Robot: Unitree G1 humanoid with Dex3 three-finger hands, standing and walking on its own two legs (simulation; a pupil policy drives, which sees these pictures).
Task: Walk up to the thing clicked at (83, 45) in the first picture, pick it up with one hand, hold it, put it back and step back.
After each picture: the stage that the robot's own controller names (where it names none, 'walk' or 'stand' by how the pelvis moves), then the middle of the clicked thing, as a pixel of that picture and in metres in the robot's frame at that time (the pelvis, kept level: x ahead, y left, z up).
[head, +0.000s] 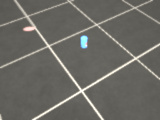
stand; (84, 42) +1.29 +0.01 -0.72
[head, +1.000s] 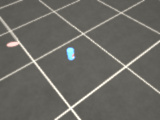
walk; (70, 53) +1.15 +0.22 -0.71
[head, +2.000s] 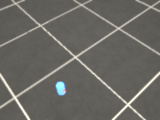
walk; (60, 88) +0.69 +0.24 -0.71
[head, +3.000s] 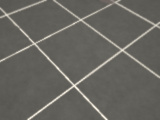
walk; out of the picture +0.36 +0.18 -0.70
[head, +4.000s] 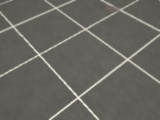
stand; out of the picture +0.29 +0.19 -0.72
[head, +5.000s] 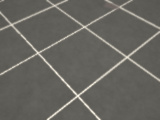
stand; out of the picture +0.29 +0.20 -0.73
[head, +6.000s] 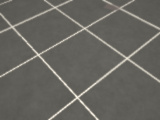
stand; out of the picture +0.29 +0.21 -0.73
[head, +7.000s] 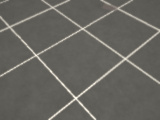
stand; out of the picture +0.28 +0.22 -0.73
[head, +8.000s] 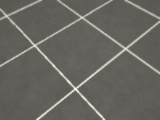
go down; out of the picture +0.29 +0.21 -0.72
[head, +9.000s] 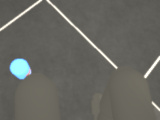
go down; (21, 69) +0.38 +0.22 -0.30
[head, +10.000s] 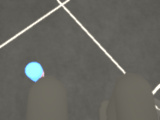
approach; (35, 72) +0.38 +0.20 -0.31
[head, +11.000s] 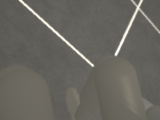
close in; out of the picture +0.37 +0.23 -0.22
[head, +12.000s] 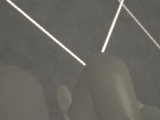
close; out of the picture +0.37 +0.25 -0.22
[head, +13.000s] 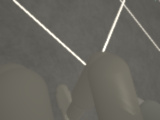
lift; out of the picture +0.37 +0.24 -0.22
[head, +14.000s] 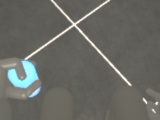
lift; (26, 80) +0.31 +0.20 -0.03
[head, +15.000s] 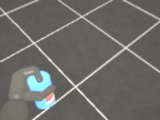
hold; (42, 90) +0.31 +0.16 +0.01
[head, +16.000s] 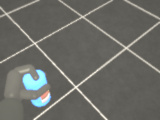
hold; (37, 88) +0.32 +0.17 +0.00
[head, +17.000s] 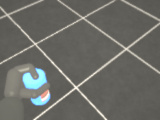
hold; (37, 87) +0.32 +0.18 +0.01
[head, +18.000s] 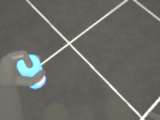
crouch; (32, 72) +0.37 +0.18 -0.06
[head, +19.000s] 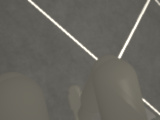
lower; out of the picture +0.40 +0.25 -0.20
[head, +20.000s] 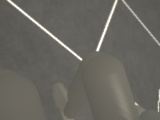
lower; out of the picture +0.40 +0.27 -0.22
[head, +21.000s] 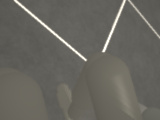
lower; out of the picture +0.39 +0.26 -0.22
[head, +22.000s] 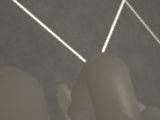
lower; out of the picture +0.39 +0.26 -0.22
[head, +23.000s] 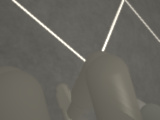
loosen; out of the picture +0.39 +0.26 -0.22
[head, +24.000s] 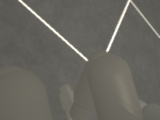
withdraw; out of the picture +0.37 +0.24 -0.22
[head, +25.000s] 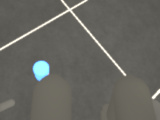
walk; (41, 71) +0.39 +0.19 -0.30
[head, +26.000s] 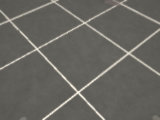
stand; out of the picture +0.30 +0.18 -0.66
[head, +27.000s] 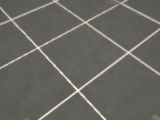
stand; out of the picture +0.32 +0.19 -0.67
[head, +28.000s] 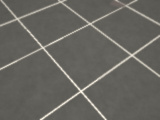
stand; out of the picture +0.32 +0.18 -0.69
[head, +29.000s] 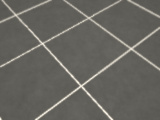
walk; out of the picture +0.33 +0.18 -0.72
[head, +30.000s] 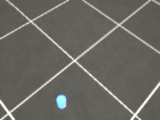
walk; (61, 102) +0.46 +0.14 -0.71
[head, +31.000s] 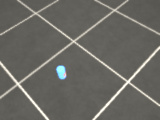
walk; (61, 72) +0.76 +0.26 -0.69
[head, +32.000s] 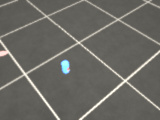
stand; (65, 67) +0.96 +0.19 -0.71
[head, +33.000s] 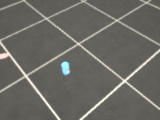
stand; (65, 68) +0.97 +0.20 -0.72
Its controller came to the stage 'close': yes
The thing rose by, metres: 0.72
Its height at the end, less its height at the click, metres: +0.00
